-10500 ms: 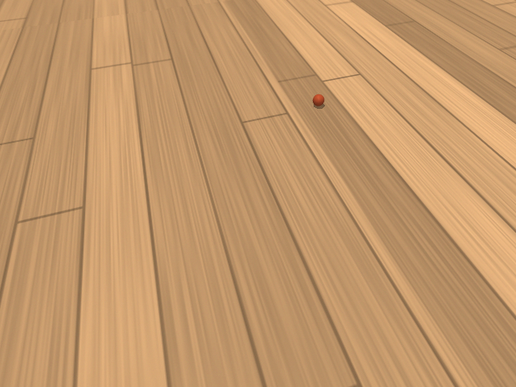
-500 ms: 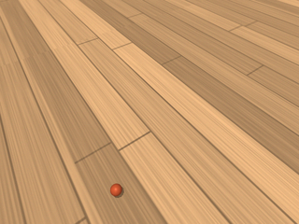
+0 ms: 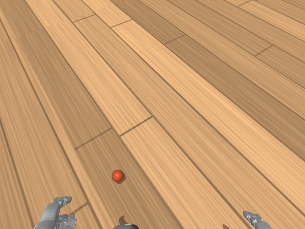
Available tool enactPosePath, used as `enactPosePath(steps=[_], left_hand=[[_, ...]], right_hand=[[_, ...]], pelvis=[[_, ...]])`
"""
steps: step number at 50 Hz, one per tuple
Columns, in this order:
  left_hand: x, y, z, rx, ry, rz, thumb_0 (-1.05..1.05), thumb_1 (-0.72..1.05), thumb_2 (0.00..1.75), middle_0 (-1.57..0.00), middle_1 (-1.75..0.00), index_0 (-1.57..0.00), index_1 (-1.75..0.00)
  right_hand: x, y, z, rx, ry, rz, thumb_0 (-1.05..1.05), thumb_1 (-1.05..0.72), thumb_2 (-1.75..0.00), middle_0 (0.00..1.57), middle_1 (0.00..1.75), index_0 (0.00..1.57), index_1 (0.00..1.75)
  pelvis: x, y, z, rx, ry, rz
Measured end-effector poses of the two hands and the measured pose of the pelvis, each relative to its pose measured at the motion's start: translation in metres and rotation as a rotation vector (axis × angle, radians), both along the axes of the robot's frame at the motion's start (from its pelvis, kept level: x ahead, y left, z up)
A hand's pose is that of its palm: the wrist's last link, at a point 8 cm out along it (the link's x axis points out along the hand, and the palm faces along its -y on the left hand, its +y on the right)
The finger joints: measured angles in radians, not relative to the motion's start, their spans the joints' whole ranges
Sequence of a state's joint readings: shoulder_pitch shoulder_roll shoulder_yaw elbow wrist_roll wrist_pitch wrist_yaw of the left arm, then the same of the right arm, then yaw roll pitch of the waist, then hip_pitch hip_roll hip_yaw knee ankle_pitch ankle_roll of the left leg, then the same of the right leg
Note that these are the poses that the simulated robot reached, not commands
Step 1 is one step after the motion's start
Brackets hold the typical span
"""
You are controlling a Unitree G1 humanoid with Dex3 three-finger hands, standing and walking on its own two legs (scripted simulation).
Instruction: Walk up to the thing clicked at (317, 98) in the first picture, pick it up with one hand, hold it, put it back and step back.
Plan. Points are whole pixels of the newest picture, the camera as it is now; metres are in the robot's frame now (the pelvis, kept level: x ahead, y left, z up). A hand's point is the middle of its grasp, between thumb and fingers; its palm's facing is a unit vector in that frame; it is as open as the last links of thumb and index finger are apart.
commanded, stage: rise first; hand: left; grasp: from above
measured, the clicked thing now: (117, 175) +0.43 +0.23 -0.73
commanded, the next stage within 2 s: none
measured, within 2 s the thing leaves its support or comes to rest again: neither
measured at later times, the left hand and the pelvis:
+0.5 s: hand (73, 223) +0.15 +0.26 -0.21, palm faces -0.16 -0.88 -0.45, open 13.9 cm; pelvis +0.00 +0.01 -0.07, yaw -1 degrees
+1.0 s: hand (77, 221) +0.16 +0.29 -0.31, palm faces -0.36 -0.71 -0.60, open 14.1 cm; pelvis -0.02 +0.01 -0.16, yaw -2 degrees
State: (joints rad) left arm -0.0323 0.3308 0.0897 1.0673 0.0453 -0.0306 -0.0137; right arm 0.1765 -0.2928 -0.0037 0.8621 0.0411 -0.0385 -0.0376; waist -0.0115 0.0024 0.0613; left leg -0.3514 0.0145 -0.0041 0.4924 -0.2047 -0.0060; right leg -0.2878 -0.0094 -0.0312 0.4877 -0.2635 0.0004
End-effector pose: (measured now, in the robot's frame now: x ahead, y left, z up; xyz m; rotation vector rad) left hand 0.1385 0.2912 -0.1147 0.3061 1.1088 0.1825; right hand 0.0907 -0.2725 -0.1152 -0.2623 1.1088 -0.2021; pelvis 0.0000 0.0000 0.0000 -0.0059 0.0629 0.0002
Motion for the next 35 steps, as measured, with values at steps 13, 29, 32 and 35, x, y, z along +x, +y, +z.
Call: enactPosePath(steps=[13,29,32,35], left_hand=[[0.016,0.008,-0.024,0.081,0.046,-0.084,0.01,-0.18,0.96,-0.07,-1.02,-0.10,-0.99],[0.007,0.011,-0.061,0.150,0.021,-0.182,0.00,-0.53,0.99,-0.07,-1.07,-0.08,-1.07],[0.005,0.011,-0.067,0.163,0.029,-0.199,0.00,-0.53,0.99,-0.07,-1.07,-0.08,-1.07],[0.004,0.011,-0.074,0.176,0.033,-0.215,0.00,-0.53,0.98,-0.07,-1.07,-0.08,-1.06]], right_hand=[[0.012,0.020,-0.017,0.037,-0.103,-0.020,0.01,-0.93,-0.90,0.20,0.30,0.20,0.30],[0.066,0.032,-0.046,0.007,-0.256,0.061,0.01,-0.90,-0.90,0.20,0.30,0.20,0.30],[0.070,0.036,-0.051,0.013,-0.275,0.073,0.01,-0.91,-0.90,0.20,0.30,0.20,0.30],[0.073,0.039,-0.058,0.017,-0.288,0.084,0.01,-0.91,-0.90,0.20,0.30,0.20,0.30]], pelvis=[[0.005,0.007,-0.029,-0.007,0.115,-0.017],[0.005,0.012,-0.077,-0.028,0.232,-0.015],[0.004,0.013,-0.084,-0.031,0.252,-0.015],[0.003,0.013,-0.093,-0.033,0.271,-0.015]])
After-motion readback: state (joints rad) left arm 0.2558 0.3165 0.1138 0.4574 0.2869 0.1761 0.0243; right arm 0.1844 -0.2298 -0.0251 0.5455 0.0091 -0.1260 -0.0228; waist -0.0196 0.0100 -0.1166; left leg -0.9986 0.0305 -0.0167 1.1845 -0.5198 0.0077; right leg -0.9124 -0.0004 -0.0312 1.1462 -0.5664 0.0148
